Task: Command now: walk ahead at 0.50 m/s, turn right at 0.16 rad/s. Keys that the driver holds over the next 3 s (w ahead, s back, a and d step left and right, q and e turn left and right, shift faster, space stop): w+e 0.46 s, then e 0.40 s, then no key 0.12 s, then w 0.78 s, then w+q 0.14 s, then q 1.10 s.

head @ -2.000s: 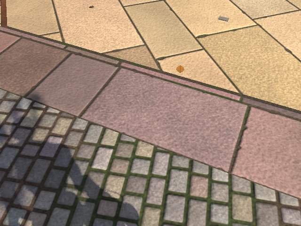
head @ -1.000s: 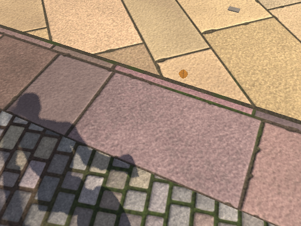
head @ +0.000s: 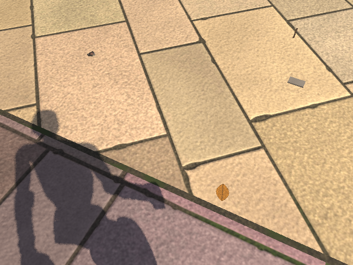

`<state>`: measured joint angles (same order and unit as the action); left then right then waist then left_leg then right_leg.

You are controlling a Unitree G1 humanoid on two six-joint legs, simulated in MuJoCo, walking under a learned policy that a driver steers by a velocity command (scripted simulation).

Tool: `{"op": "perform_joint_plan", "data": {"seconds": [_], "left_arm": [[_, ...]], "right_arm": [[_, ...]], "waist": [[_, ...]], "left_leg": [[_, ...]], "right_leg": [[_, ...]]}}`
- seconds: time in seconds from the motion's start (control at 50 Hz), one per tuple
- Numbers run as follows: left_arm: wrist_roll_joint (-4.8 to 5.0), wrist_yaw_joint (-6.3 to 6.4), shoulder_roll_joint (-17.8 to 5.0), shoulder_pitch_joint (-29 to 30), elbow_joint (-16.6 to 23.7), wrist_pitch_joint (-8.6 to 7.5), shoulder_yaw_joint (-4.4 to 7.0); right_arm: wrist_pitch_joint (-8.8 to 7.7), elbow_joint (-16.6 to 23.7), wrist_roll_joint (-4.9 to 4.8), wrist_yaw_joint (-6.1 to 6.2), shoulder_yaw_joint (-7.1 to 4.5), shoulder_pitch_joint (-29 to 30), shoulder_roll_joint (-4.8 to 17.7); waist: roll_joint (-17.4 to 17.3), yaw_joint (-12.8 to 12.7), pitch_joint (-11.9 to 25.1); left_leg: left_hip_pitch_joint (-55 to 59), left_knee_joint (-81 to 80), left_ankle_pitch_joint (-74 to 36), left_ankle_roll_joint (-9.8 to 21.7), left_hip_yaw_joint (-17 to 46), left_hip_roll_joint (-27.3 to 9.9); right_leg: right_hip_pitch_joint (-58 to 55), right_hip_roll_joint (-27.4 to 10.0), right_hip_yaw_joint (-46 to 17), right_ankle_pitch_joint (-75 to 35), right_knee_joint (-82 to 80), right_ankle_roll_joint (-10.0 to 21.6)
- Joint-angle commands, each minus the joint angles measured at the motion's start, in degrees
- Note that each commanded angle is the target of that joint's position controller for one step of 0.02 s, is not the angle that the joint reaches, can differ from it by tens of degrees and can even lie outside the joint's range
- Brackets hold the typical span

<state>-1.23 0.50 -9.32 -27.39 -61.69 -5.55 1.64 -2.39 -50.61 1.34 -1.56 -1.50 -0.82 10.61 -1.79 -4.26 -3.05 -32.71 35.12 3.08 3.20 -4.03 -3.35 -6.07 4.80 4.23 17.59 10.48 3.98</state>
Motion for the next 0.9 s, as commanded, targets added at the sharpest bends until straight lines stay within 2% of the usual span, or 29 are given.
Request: {"op": "perform_joint_plan", "data": {"seconds": [0.02, 0.04, 0.06, 0.08, 0.1, 0.12, 0.14, 0.16, 0.2, 0.26, 0.3, 0.4, 0.46, 0.48, 0.52, 0.56, 0.58, 0.6, 0.62, 0.64, 0.66, 0.68, 0.7, 0.72, 0.74, 0.76, 0.8, 0.84, 0.9], "left_arm": [[-0.41, 0.73, -9.3, -1.7, 1.1, 0.0, 1.67], [-0.39, 0.68, -10.0, -0.5, 1.3, 0.08, 1.85], [0.09, 0.43, -9.9, 1.0, 1.8, 0.18, 1.79], [0.95, 0.13, -7.9, 1.4, 3.8, 0.0, 1.17], [3.37, 0.05, -1.6, -6.9, 4.2, 0.44, 0.15], [1.49, 0.43, -8.5, -3.3, 3.5, 1.11, 1.99], [1.1, 0.16, -8.1, 1.8, 5.0, 1.18, 2.34], [0.9, -0.1, -6.5, 4.2, 5.6, 1.22, 2.18], [-0.33, -1.01, -5.1, 4.0, 5.8, 2.69, 2.46], [-0.61, -1.91, -3.5, 6.2, 7.3, 4.4, 2.57], [-0.66, -2.37, -3.7, 10.2, 9.0, 4.91, 2.58], [-0.41, -3.46, -3.3, 21.1, 13.4, 4.78, 1.75], [-0.63, -3.92, -3.3, 26.6, 15.8, 4.71, 1.23], [-0.82, -3.96, -3.4, 27.5, 16.3, 4.59, 1.16], [-1.28, -3.76, -3.8, 26.0, 16.3, 4.28, 1.34], [-1.52, -3.25, -5.3, 19.0, 14.6, 3.84, 2.07], [-1.63, -2.89, -6.7, 13.7, 13.1, 3.27, 2.77], [-2.21, -2.18, -8.8, 7.7, 11.4, 2.43, 3.76], [-2.23, -1.49, -14.7, 6.3, 11.2, 1.88, 5.11], [-0.86, -1.3, -20.6, 6.3, 13.1, 2.78, 6.63], [0.7, -0.57, -18.8, 6.0, 14.1, 4.1, 6.38], [1.13, -0.16, -15.8, 10.9, 14.7, 4.5, 5.57], [1.26, 0.03, -12.4, 15.2, 15.3, 4.79, 4.62], [1.91, 0.18, -10.6, 15.4, 15.2, 4.71, 4.14], [1.75, 0.2, -9.8, 15.7, 15.4, 4.63, 3.77], [1.31, 0.0, -10.4, 15.6, 15.5, 4.34, 3.81], [0.59, -0.25, -12.6, 15.0, 15.9, 3.85, 4.33], [0.59, -0.24, -13.6, 13.8, 16.3, 4.07, 4.62], [0.68, 0.02, -13.5, 12.3, 16.8, 4.83, 4.53]], "right_arm": [[-1.71, 3.8, -0.14, 0.51, -1.32, 0.6, 5.1], [-2.17, 2.0, -0.11, 0.95, -1.87, -5.3, 6.1], [-2.88, -1.0, 0.36, 1.54, -2.68, -14.9, 7.5], [-3.44, -2.6, 2.0, 2.36, -4.02, -24.9, 12.2], [-3.03, -2.5, 2.66, 1.98, -5.26, -26.2, 17.2], [-2.11, -1.4, 0.71, 1.57, -4.7, -22.1, 13.3], [-2.18, -0.5, 0.29, 1.49, -3.49, -16.0, 9.4], [-2.6, -0.3, 0.29, 1.34, -2.82, -13.2, 6.7], [-3.24, -1.3, -0.06, 2.01, -2.12, -13.0, 4.3], [-4.66, -2.8, -0.7, 2.27, -2.27, -16.7, 5.0], [-4.96, -3.2, -0.56, 2.4, -2.43, -18.3, 5.7], [-4.88, -4.1, -0.35, 2.57, -2.2, -21.3, 5.8], [-4.59, -4.9, -0.32, 2.99, -2.49, -24.3, 7.3], [-4.28, -5.2, -0.31, 3.2, -2.51, -24.6, 7.5], [-3.5, -5.4, -0.38, 3.76, -2.72, -24.8, 8.5], [-2.62, -5.0, -0.5, 4.35, -3.34, -23.6, 10.2], [-2.02, -4.5, -0.68, 4.33, -3.61, -23.0, 10.9], [-1.69, -3.8, -1.3, 3.95, -3.78, -21.7, 11.2], [-1.67, -1.5, -1.19, 3.58, -3.05, -23.3, 7.3], [-1.13, 1.5, -2.53, 3.32, -2.71, -27.7, 5.6], [-0.96, 1.9, -1.23, 3.23, -2.97, -22.1, 7.9], [-1.18, 3.1, -1.44, 3.14, -2.6, -18.6, 6.7], [-1.13, 2.7, -0.99, 3.21, -2.63, -18.2, 6.7], [-0.28, 3.0, 0.46, 3.3, -3.07, -17.3, 7.8], [0.99, 2.9, 1.11, 3.29, -3.07, -19.1, 7.2], [2.01, 3.0, 1.08, 3.29, -2.97, -19.7, 6.7], [2.95, 3.7, 0.69, 3.09, -2.82, -19.4, 6.1], [3.48, 4.9, 0.63, 3.12, -2.91, -16.8, 6.8], [4.27, 6.2, 0.59, 3.25, -3.13, -13.1, 7.9]], "waist": [[6.0, 3.9, -1.5], [6.1, 6.3, 1.4], [4.3, 10.5, 6.6], [-0.3, 13.6, 14.2], [-12.8, 9.6, 21.2], [-3.1, 9.3, 17.8], [-1.0, 7.2, 8.8], [0.5, 6.1, 4.1], [-1.7, 3.6, 1.5], [-2.1, 2.5, 0.8], [-1.9, 2.7, -0.1], [-2.0, 4.3, -2.5], [-2.1, 5.9, -3.2], [-1.7, 5.9, -3.8], [-2.6, 5.0, -2.4], [-4.7, 2.2, 2.0], [-4.7, 0.3, 5.4], [-2.0, -3.3, 9.0], [6.3, -1.2, 13.6], [12.8, 0.9, 23.1], [2.1, -0.6, 22.3], [2.7, 0.6, 14.4], [0.5, 3.3, 8.8], [0.6, 4.2, 5.6], [1.7, 5.5, 6.1], [1.6, 6.0, 6.7], [2.2, 6.4, 8.4], [3.7, 5.6, 8.8], [5.5, 4.1, 8.3]], "left_leg": [[3.3, -3.9, 5.5, 2.1, -0.4, 2.8], [10.7, -5.9, 6.7, 2.9, -0.9, 4.6], [23.8, -9.6, 3.1, 4.2, -0.6, 4.4], [39.7, -10.1, 6.7, 6.8, 11.5, -7.4], [53.4, -15.4, 9.3, 13.7, 36.9, -23.8], [47.1, -18.4, 14.9, 12.5, 38.3, -21.5], [38.3, -20.4, 15.5, 10.5, 29.1, -19.4], [31.6, -22.9, 10.9, 8.6, 22.3, -16.9], [24.7, -25.4, 6.4, 5.5, 12.9, -12.9], [24.0, -26.6, -1.4, 5.3, 6.5, -12.4], [25.0, -27.2, -3.9, 4.9, 2.8, -11.7], [26.8, -27.1, -10.4, 3.9, -5.0, -9.7], [31.1, -26.3, -14.9, 3.7, -7.5, -11.2], [32.6, -24.5, -20.3, 3.6, -8.8, -11.4], [35.5, -17.9, -37.0, 2.9, -11.0, -11.6], [36.8, -6.6, -49.3, 2.2, -11.8, -11.4], [35.7, 2.6, -46.8, 1.8, -11.6, -11.4], [30.8, 16.0, -34.5, -0.3, -12.1, -9.9], [15.6, 32.8, 9.8, -2.3, -11.3, -5.0], [-0.8, 51.8, 36.5, -4.9, -3.4, 4.8], [-3.1, 51.0, 29.6, -4.8, 4.1, 1.4], [-4.1, 47.9, 24.4, -4.7, 4.5, -0.1], [-3.1, 42.5, 21.8, -4.9, 4.8, -1.6], [-0.6, 39.0, 20.5, -5.1, 5.2, -2.5], [2.3, 36.9, 19.8, -5.4, 5.2, -2.4], [3.7, 35.3, 19.4, -5.8, 5.2, -1.9], [3.9, 32.5, 17.5, -6.1, 5.0, -1.2], [2.2, 29.9, 15.4, -6.4, 5.4, -1.1], [-0.8, 26.6, 13.4, -6.7, 6.3, -1.1]], "right_leg": [[-0.9, -17.4, -8.0, -48.7, 6.8, 6.4], [-0.1, -16.6, -7.9, -54.1, 13.0, 5.7], [4.5, -14.1, -6.2, -51.0, 23.4, 4.6], [16.5, -10.9, -4.6, -32.3, 39.2, 3.6], [36.3, -0.9, -1.0, 11.1, 59.1, 1.4], [39.8, -3.8, -7.3, 10.2, 63.7, 2.3], [41.1, -6.2, -7.7, 4.9, 62.7, 2.4], [40.1, -8.2, -7.5, 1.4, 60.3, 2.2], [36.6, -10.0, -7.0, -1.1, 57.3, 1.5], [38.7, -10.6, -5.9, -4.2, 56.1, 0.6], [42.6, -11.2, -5.1, -8.3, 54.2, 0.1], [44.0, -10.3, -1.6, -17.5, 38.9, -0.6], [42.4, -9.2, 1.9, -17.9, 31.0, 0.6], [41.8, -8.5, 2.9, -16.9, 28.9, 1.1], [37.8, -5.6, 5.3, -13.4, 26.4, 2.5], [30.3, -1.6, 6.4, -9.0, 24.9, 4.6], [24.2, -0.1, 5.4, -9.4, 21.8, 5.8], [14.7, -0.7, 2.9, -18.2, 14.4, 7.4], [0.5, -14.1, -11.0, -43.4, 19.2, 10.3], [-13.4, -28.8, -35.3, -67.2, 19.5, 23.3], [-8.2, -26.6, -30.0, -62.0, 15.7, 21.6], [0.2, -24.2, -25.0, -54.4, 12.9, 19.7], [7.6, -20.6, -21.7, -46.6, 9.7, 16.6], [12.9, -18.0, -19.1, -48.1, 9.1, 14.3], [15.7, -16.4, -17.5, -47.4, 8.4, 13.3], [17.6, -15.4, -17.0, -47.0, 8.2, 12.9], [18.2, -13.9, -16.5, -47.2, 8.3, 12.0], [18.0, -13.0, -17.5, -41.5, 7.8, 10.7], [16.3, -12.9, -20.1, -29.9, 6.2, 9.1]]}}
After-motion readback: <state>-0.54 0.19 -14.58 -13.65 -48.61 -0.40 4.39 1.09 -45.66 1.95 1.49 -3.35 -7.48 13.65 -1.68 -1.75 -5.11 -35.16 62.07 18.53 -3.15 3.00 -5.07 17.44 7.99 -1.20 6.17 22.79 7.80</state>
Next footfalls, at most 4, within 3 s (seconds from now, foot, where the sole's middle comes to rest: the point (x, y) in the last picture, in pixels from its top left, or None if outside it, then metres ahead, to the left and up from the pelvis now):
0.06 left None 0.21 0.10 -0.77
0.60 right None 0.44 -0.12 -0.77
1.24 left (189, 243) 0.54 0.03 -0.77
1.70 right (276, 210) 0.69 -0.31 -0.77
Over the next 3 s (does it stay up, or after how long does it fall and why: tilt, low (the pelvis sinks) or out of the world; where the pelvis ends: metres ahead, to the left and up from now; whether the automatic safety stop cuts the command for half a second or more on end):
stays up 0.84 -0.35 0.01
